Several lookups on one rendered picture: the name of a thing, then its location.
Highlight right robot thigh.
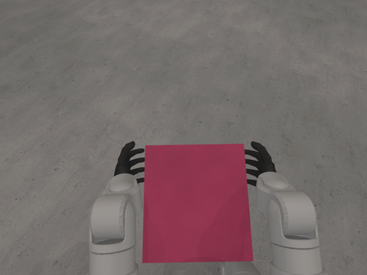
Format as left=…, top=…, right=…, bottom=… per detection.
left=220, top=261, right=262, bottom=275

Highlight right robot hand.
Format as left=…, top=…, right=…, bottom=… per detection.
left=244, top=142, right=276, bottom=187

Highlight carton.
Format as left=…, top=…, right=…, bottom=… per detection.
left=142, top=144, right=253, bottom=263

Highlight robot right forearm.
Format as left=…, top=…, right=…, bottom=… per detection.
left=255, top=172, right=328, bottom=275

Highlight left robot hand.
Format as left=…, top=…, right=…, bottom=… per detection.
left=114, top=141, right=145, bottom=183

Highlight robot left forearm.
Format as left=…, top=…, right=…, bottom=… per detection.
left=86, top=174, right=143, bottom=275

